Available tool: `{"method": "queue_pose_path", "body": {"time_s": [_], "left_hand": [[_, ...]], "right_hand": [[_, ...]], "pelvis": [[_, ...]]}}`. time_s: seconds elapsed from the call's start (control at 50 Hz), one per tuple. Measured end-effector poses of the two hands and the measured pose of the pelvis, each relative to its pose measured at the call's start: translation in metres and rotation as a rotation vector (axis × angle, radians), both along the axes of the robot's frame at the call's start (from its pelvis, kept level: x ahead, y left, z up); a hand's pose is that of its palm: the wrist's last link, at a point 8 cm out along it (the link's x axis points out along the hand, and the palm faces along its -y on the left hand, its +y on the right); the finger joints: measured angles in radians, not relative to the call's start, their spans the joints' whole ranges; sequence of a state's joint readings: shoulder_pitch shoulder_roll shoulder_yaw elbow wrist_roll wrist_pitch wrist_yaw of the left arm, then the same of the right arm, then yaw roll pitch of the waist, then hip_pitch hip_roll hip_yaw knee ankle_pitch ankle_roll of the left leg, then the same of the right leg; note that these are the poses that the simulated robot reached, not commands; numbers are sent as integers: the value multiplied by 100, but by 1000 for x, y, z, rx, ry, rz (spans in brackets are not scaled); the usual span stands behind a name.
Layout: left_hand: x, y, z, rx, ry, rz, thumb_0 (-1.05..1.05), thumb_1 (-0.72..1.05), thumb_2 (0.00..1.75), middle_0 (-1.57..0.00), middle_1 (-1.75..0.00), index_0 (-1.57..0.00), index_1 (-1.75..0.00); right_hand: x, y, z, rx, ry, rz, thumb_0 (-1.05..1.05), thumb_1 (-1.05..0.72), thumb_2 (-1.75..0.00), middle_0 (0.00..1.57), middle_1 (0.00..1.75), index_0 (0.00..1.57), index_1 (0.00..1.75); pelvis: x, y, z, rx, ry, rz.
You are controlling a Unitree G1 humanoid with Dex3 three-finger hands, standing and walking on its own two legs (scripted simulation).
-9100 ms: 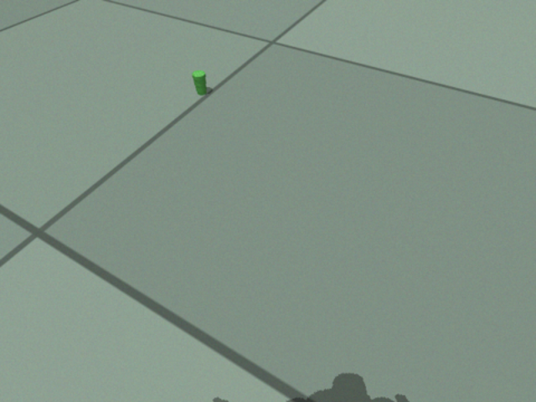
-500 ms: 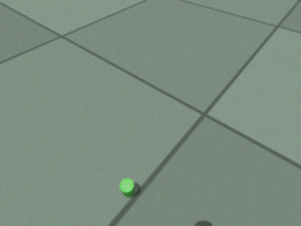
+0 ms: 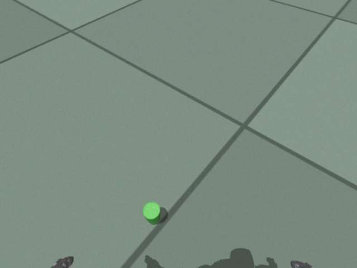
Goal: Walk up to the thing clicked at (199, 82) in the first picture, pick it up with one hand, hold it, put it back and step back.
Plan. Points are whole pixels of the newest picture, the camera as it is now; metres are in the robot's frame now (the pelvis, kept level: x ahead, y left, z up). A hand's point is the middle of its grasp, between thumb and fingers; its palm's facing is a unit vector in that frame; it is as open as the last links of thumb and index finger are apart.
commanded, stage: go down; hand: left
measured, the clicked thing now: (152, 214) +0.45 +0.15 -0.71
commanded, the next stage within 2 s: none
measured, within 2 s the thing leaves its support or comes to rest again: neither
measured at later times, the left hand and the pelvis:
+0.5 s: hand (83, 263) +0.16 +0.26 -0.18, palm faces +0.04 -0.95 -0.32, open 16.4 cm; pelvis +0.00 +0.01 -0.04, yaw -1 degrees
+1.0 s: hand out of the picture +0.15 +0.27 -0.19, palm faces +0.05 -0.95 -0.32, open 17.0 cm; pelvis +0.00 +0.02 -0.08, yaw -1 degrees
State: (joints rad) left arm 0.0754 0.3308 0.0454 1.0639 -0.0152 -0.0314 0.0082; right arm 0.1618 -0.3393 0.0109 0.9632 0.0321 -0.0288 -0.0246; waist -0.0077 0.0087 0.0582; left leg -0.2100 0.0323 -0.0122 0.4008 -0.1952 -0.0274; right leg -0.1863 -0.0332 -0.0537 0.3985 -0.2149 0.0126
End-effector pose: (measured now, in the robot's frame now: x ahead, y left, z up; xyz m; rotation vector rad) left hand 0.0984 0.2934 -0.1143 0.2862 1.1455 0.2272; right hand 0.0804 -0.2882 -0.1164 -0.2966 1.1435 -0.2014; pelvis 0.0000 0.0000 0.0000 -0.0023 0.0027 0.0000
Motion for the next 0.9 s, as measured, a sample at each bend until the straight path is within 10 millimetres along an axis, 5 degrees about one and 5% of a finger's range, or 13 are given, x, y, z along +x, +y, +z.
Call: {"method": "queue_pose_path", "body": {"time_s": [0.12,0.2,0.52,0.72,0.9], "left_hand": [[49,1,-9,-14,-64,-24,0,58,56,-7,-12,-7,-12],[63,5,-8,-7,-80,-35,0,39,39,-5,-9,-5,-8],[53,15,-33,-20,-70,-14,0,-34,11,-7,-7,-7,-7],[50,18,-35,-14,-75,-29,-1,-46,8,-8,-6,-8,-7],[44,19,-41,-16,-72,-9,-1,-45,7,-8,-6,-7,-6]], "right_hand": [[0,20,-6,33,-62,-23,1,-92,-90,20,30,20,30],[-3,30,-7,47,-85,-48,1,-91,-90,20,30,20,30],[41,39,-15,4,-270,12,1,-83,-88,21,30,20,30],[69,51,-19,-8,-369,38,1,-83,-87,21,30,20,30],[72,58,-29,-14,-401,43,1,-83,-88,21,30,20,30]], "pelvis": [[-9,-1,-10,0,79,-13],[-5,1,-14,-1,99,-24],[1,14,-47,-20,192,-23],[5,17,-63,-36,226,-17],[3,16,-77,-45,260,-12]]}}
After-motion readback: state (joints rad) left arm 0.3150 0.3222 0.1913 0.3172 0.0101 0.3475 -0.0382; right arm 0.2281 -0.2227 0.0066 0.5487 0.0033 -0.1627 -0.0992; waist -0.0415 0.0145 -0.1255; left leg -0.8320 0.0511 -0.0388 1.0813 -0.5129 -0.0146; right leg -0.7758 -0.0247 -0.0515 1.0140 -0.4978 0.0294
